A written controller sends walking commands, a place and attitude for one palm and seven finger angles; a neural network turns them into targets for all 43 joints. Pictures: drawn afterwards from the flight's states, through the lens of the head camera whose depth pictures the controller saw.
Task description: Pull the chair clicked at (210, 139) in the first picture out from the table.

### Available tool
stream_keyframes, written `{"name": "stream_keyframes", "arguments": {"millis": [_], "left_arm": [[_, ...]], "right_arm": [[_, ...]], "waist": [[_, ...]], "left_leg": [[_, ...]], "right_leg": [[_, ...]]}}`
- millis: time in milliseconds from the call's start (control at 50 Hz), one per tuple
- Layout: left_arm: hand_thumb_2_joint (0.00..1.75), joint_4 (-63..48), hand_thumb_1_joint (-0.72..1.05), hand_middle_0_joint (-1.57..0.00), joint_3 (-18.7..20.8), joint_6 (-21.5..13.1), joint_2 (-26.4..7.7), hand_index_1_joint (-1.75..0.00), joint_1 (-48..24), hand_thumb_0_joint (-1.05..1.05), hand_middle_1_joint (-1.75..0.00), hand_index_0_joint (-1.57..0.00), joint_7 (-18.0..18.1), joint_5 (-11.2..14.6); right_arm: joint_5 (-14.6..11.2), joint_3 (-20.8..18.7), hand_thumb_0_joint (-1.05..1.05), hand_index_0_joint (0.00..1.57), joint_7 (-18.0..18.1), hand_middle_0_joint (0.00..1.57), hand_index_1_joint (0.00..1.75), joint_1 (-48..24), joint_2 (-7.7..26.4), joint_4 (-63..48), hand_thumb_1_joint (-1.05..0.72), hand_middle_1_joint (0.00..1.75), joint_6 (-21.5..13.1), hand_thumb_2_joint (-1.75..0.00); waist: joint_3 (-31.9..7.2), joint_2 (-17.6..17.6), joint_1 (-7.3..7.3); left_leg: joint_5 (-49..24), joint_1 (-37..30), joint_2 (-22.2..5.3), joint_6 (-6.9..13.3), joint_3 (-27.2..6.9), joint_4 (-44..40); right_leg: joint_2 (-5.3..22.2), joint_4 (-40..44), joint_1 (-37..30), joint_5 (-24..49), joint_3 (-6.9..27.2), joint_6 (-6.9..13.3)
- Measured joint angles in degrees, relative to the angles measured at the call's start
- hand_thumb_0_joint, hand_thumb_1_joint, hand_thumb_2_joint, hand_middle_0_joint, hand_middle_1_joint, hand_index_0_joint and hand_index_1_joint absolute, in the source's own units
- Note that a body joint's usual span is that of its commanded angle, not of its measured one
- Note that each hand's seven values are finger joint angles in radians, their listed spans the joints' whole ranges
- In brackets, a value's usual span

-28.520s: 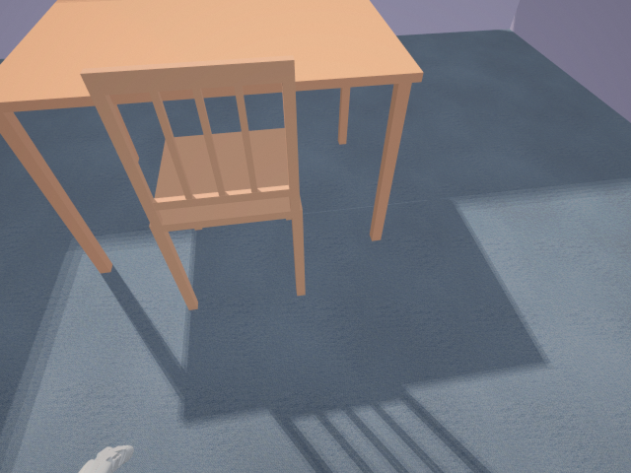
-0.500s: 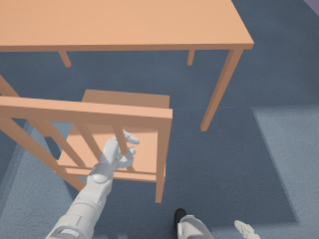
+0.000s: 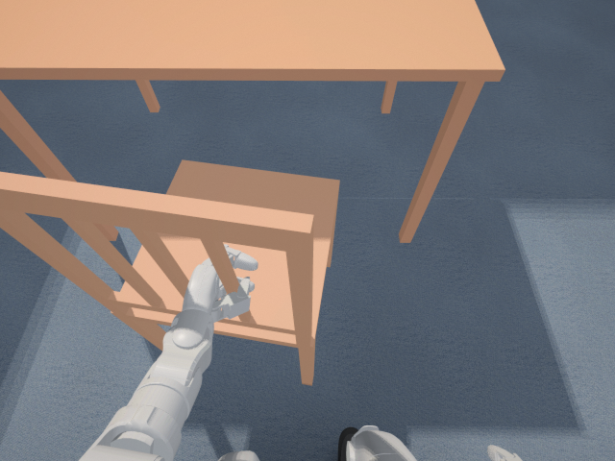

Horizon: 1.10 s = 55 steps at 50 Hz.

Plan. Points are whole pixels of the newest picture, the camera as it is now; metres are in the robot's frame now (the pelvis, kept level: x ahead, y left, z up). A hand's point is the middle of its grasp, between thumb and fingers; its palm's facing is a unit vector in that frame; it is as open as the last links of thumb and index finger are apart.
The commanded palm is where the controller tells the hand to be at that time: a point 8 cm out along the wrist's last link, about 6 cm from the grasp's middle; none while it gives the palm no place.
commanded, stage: step backward, pulling the chair out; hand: left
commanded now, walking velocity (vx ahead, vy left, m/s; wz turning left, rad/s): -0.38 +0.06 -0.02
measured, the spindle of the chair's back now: (176, 275) +0.37 +0.21 -0.06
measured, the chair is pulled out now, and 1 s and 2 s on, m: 0.25 0.39 0.64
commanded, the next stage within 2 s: stop walking, hand still on the chair in 1.90 s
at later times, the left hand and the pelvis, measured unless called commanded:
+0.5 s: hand (234, 337) +0.28 +0.11 -0.06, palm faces -0.11 -0.98 -0.16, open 5.1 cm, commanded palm +0.26 +0.16 -0.05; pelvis -0.06 +0.01 +0.01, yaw -3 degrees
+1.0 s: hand (228, 405) +0.19 +0.11 -0.06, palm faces -0.08 -0.98 -0.17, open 5.2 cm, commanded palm +0.17 +0.16 -0.05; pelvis -0.16 -0.01 +0.01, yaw -6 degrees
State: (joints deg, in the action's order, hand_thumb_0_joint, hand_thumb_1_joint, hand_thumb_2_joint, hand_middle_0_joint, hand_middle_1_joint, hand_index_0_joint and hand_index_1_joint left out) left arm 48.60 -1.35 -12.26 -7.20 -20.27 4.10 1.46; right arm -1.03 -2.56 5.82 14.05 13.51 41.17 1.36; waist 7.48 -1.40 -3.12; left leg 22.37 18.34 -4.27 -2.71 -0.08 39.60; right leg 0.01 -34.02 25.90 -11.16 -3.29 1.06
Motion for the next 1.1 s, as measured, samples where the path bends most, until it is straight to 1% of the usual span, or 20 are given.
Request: {"name": "stream_keyframes", "arguments": {"millis": [80,120,180,220,260,340,400,420,520,600,660,680,740,780,820,940,980,1020,1040,1100], "left_arm": [[0.83,2.55,0.73,-0.38,0.36,-0.04,0.06,-1.45,-4.81,0.04,-1.29,-0.49,-0.02,-0.43],[0.82,2.68,0.74,-0.37,0.49,0.87,0.11,-1.45,-6.21,0.04,-1.28,-0.49,0.21,-0.4],[0.82,0.77,0.74,-0.36,-0.09,2.63,-0.17,-1.45,-6.25,0.04,-1.29,-0.49,0.64,-0.11],[0.81,-1.1,0.75,-0.35,-0.58,3.53,-0.94,-1.45,-4.99,0.04,-1.29,-0.49,0.87,0.3],[0.81,-3.11,0.76,-0.34,-1.06,4.08,-1.38,-1.45,-2.5,0.04,-1.29,-0.49,0.68,0.47],[0.81,-5.26,0.75,-0.34,-2.09,3.29,-0.81,-1.45,2.5,0.04,-1.29,-0.49,-0.18,0.15],[0.82,-4.15,0.74,-0.37,-2.41,1.13,-0.69,-1.45,2.55,0.04,-1.3,-0.49,-0.49,-0.64],[0.82,-3.04,0.73,-0.38,-2.12,0.43,-0.7,-1.45,1.6,0.03,-1.3,-0.49,-0.48,-0.7],[0.82,2.85,0.72,-0.39,0.7,-1.29,-1.5,-1.45,-2.57,0.04,-1.26,-0.49,-0.58,-0.2],[0.82,4.05,0.73,-0.39,1.93,-0.49,-1.52,-1.45,-3.27,0.03,-1.25,-0.49,-0.05,-0.3],[0.81,2.06,0.73,-0.38,1.25,0.62,-1.49,-1.45,-2.41,0.03,-1.27,-0.49,0.29,-0.77],[0.81,1.12,0.74,-0.38,0.88,1.01,-1.93,-1.45,-2.16,0.03,-1.28,-0.49,0.36,-0.8],[0.81,-2.2,0.75,-0.36,0.38,1.85,-3.14,-1.45,-0.19,0.03,-1.29,-0.49,0.25,-0.7],[0.8,-3.69,0.75,-0.35,0.32,2.3,-3.34,-1.45,1.29,0.03,-1.3,-0.49,-0.06,-0.67],[0.8,-4.68,0.75,-0.35,0.56,2.16,-3.12,-1.45,2.56,0.04,-1.29,-0.49,-0.3,-0.28],[0.81,-3.67,0.72,-0.39,1.72,0.43,-4.12,-1.45,2.69,0.04,-1.27,-0.49,-1.32,0.05],[0.81,-1.58,0.71,-0.4,3.47,-0.12,-3.83,-1.45,1.31,0.04,-1.25,-0.49,-1.22,0.73],[0.81,0.13,0.71,-0.4,4.98,-0.38,-3.43,-1.45,0.43,0.04,-1.22,-0.49,-1.15,1.22],[0.81,0.76,0.71,-0.4,5.54,-0.45,-3.28,-1.45,0.33,0.04,-1.21,-0.49,-1.03,1.35],[0.8,1.75,0.72,-0.39,5.76,0.27,-2.61,-1.45,0.69,0.04,-1.21,-0.49,-0.64,0.86]], "right_arm": [[-0.21,0.64,0.01,0.2,-0.19,0.2,0.3,-3.05,0.09,1.57,-0.9,0.3,-0.04,-0.9],[-0.34,1.12,0.01,0.21,-0.13,0.2,0.3,-4.51,0.64,1.25,-0.9,0.3,0.29,-0.9],[-0.57,1.56,0.01,0.21,0.2,0.2,0.3,-6.22,1.3,-0.24,-0.9,0.3,1.2,-0.9],[-0.58,1.73,0.01,0.21,0.48,0.2,0.3,-7.08,0.63,-1.32,-0.9,0.3,2.02,-0.9],[-0.15,1.78,0.01,0.21,0.54,0.2,0.3,-6.13,-0.21,-3.36,-0.9,0.3,2.67,-0.9],[0.94,1.77,0.01,0.2,0.28,0.2,0.3,-3.27,-1.74,-4.28,-0.9,0.3,2.39,-0.9],[1.34,2.07,0.01,0.2,-0.57,0.2,0.3,-3.53,-2.88,-1.93,-0.9,0.3,1.23,-0.9],[1.38,2.2,0.01,0.21,-0.8,0.2,0.3,-4.38,-3.07,-1.0,-0.9,0.3,0.97,-0.9],[0.86,2.57,0.01,0.21,-0.22,0.21,0.3,-6.07,-3.75,0.57,-0.9,0.3,0.48,-0.9],[0.4,1.9,0.01,0.21,0.69,0.21,0.3,-5.81,-1.25,0.41,-0.9,0.3,0.53,-0.9],[0.44,1.24,0.01,0.21,1.34,0.21,0.3,-5.13,1.03,0.22,-0.9,0.3,0.61,-0.9],[0.51,0.99,0.01,0.21,1.47,0.21,0.3,-5.12,0.99,0.26,-0.9,0.3,0.76,-0.9],[1.15,0.64,0.01,0.21,0.74,0.2,0.3,-3.82,0.42,-1.34,-0.9,0.3,1.07,-0.9],[2.01,0.44,0.01,0.2,-0.1,0.2,0.3,-2.81,-0.01,-1.92,-0.9,0.3,0.63,-0.9],[2.28,0.46,0.01,0.2,-0.88,0.2,0.3,-2.18,-0.6,-1.82,-0.9,0.29,0.17,-0.9],[2.02,1.78,0.01,0.21,-2.28,0.2,0.3,-2.14,-3.71,0.01,-0.9,0.3,-1.17,-0.9],[1.77,2.05,0.01,0.21,-2.51,0.2,0.3,-3.7,-3.88,0.7,-0.9,0.3,-1.01,-0.9],[1.21,2.2,0.01,0.21,-2.23,0.21,0.3,-4.62,-3.79,0.83,-0.9,0.3,-0.67,-0.9],[0.82,2.24,0.01,0.21,-1.84,0.21,0.3,-4.91,-3.63,0.92,-0.9,0.3,-0.52,-0.9],[0.25,2.09,0.01,0.21,-0.49,0.21,0.3,-5.35,-2.13,1.27,-0.9,0.3,-0.21,-0.9]], "waist": [[2.42,0.8,-0.02],[2.86,1.01,-0.63],[2.92,1.09,-1.73],[3.3,2.84,-1.69],[2.41,3.94,-1.31],[-0.54,2.43,0.0],[-0.48,1.14,2.56],[0.61,0.28,2.79],[2.64,-0.19,1.09],[1.12,-0.46,-0.92],[0.03,-0.52,-2.19],[0.28,0.79,-2.36],[0.64,3.57,-1.71],[0.48,3.16,-1.47],[0.58,1.93,-1.0],[1.44,1.13,1.98],[2.92,-1.15,1.72],[3.68,-2.39,0.7],[3.69,-2.25,0.18],[1.98,-0.62,-0.37]], "left_leg": [[5.42,3.93,1.96,0.25,-1.53,5.87],[5.27,3.91,2.45,0.33,-1.47,3.56],[-1.57,1.9,2.42,0.82,-0.55,-3.77],[-6.35,0.8,3.19,1.69,1.22,-5.71],[-5.89,0.15,3.58,2.36,2.77,-6.64],[-4.91,1.26,2.42,2.53,3.03,-6.35],[-4.89,2.12,0.63,1.84,3.51,-5.65],[-5.21,2.01,-0.2,1.59,3.32,-5.51],[-8.76,3.19,-0.95,0.56,2.7,-4.56],[-2.1,4.37,0.76,0.97,-0.31,-0.52],[-5.33,1.88,1.11,1.54,-1.09,-5.13],[-5.71,1.63,1.87,1.84,-0.61,-5.87],[-6.78,0.85,2.58,2.39,1.02,-7.94],[-7.76,1.06,1.85,2.35,0.94,-9.01],[-8.75,1.47,0.64,2.05,0.43,-9.77],[-10.17,2.74,-1.62,-0.13,0.86,-9.1],[-10.75,3.44,-3.54,-0.81,-0.24,-8.13],[-12.64,4.69,-4.32,-0.51,-0.96,-7.13],[-10.62,5.6,-3.69,-0.16,-1.4,-4.89],[-0.42,8.07,1.13,0.65,-2.96,5.83]], "right_leg": [[0.89,3.03,0.0,3.08,-0.79,0.49],[1.43,4.29,0.36,4.51,-0.92,0.13],[1.85,4.87,1.24,5.9,-0.71,-0.74],[2.42,5.59,0.99,6.91,0.96,-1.4],[2.79,4.54,1.19,6.21,2.07,-1.66],[1.44,-3.01,-2.25,-3.53,1.99,-1.13],[-0.08,2.44,-6.33,-5.75,1.98,-1.04],[-0.9,3.58,-6.93,-4.41,1.76,-0.91],[-1.68,6.67,-7.81,-0.74,1.19,0.03],[-1.54,5.71,-5.37,0.03,1.34,-0.25],[-1.3,4.59,-3.56,0.36,1.28,-1.04],[-0.54,4.35,-3.3,0.53,1.73,-1.36],[0.17,1.63,-2.21,-0.3,2.9,-1.53],[-0.43,-3.0,-1.82,-7.88,2.83,-0.97],[-1.11,-4.17,-3.22,-10.91,2.67,-0.53],[0.06,7.34,-12.14,-4.61,4.03,-1.07],[-1.84,8.92,-12.77,-3.18,3.23,-2.03],[-2.78,9.17,-12.54,-1.95,2.35,-1.38],[-2.62,8.56,-12.03,-1.79,2.14,-1.0],[-0.89,6.49,-9.49,-1.8,2.76,-0.67]]}}
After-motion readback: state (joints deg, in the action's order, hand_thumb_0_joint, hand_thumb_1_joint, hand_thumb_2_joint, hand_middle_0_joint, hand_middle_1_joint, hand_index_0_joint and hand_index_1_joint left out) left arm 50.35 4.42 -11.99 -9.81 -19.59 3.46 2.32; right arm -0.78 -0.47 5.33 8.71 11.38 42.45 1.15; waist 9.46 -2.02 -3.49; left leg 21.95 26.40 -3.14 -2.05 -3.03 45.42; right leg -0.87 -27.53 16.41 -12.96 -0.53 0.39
